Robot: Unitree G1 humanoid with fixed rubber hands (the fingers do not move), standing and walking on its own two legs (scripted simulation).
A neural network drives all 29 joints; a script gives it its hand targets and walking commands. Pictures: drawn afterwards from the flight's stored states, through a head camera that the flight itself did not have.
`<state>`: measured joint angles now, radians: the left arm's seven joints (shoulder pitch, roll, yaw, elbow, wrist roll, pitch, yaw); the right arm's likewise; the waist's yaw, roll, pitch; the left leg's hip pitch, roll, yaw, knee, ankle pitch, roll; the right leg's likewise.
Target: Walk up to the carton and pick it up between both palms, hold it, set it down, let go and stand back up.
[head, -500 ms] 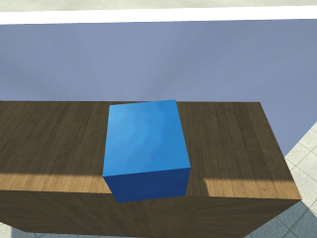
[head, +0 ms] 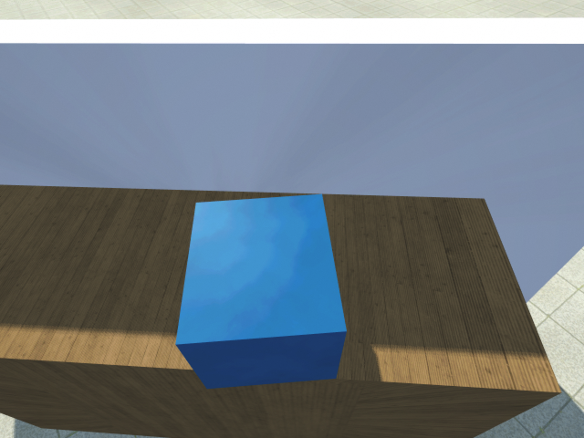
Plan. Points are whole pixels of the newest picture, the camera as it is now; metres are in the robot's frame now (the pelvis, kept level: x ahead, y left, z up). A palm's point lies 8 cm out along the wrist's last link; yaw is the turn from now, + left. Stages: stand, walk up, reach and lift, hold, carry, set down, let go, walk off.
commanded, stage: walk up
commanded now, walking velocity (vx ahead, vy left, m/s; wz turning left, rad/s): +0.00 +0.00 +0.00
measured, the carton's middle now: (265, 289) +0.34 +0.06 -0.02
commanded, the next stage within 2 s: none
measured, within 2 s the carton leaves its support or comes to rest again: neither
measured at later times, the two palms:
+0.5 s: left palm out of the picture -0.04 +0.28 -0.17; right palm out of the picture +0.07 -0.20 -0.15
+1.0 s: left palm out of the picture +0.00 +0.24 -0.13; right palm out of the picture -0.02 -0.19 -0.15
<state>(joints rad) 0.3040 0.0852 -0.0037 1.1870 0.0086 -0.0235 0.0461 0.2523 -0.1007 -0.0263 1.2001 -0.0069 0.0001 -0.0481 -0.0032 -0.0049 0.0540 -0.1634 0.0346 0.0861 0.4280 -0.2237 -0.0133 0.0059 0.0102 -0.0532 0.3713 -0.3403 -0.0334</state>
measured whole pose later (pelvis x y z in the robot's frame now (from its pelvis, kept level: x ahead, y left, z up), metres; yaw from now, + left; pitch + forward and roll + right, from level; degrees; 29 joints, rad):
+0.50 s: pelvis -0.01 +0.04 -0.02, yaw +0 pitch -2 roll +0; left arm 0.27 0.19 0.05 1.07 0.02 0.05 0.07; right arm 0.11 -0.16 -0.07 1.00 -0.01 0.02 -0.06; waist 0.03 -0.04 0.16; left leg -0.34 0.03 0.11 0.69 -0.31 0.03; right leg -0.29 -0.01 0.01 0.97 -0.64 0.02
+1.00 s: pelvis -0.01 +0.03 +0.00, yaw +0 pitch -2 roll +0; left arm 0.29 0.12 0.02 1.07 0.02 -0.02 0.03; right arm 0.28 -0.15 -0.01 1.11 0.00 0.00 -0.02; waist -0.02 0.03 0.06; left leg -0.17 0.02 0.09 0.36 -0.15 0.01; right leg -0.04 0.03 -0.02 0.34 -0.27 -0.04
